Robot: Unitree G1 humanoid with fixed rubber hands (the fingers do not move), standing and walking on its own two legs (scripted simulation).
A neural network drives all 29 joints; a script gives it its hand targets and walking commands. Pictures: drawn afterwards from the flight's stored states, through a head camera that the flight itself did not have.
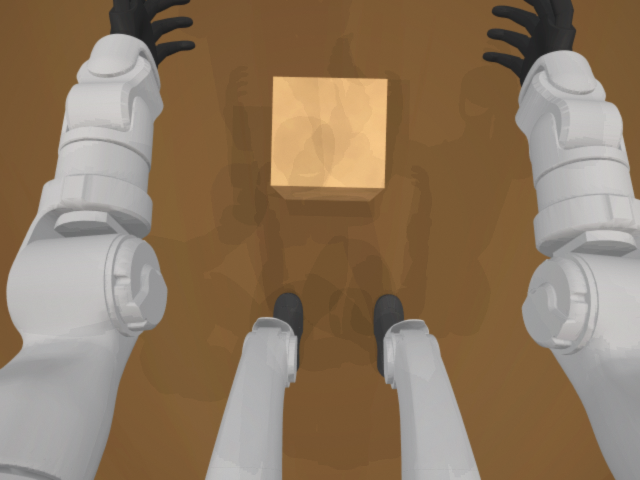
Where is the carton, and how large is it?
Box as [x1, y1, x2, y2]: [271, 77, 386, 200]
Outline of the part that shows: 273,77 271,185 284,198 289,199 371,199 384,187 386,79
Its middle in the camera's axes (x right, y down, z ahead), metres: +0.01 -0.21 +0.84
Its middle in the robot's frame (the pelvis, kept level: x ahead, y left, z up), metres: +0.56 +0.02 -0.53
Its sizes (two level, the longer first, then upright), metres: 0.210 0.200 0.250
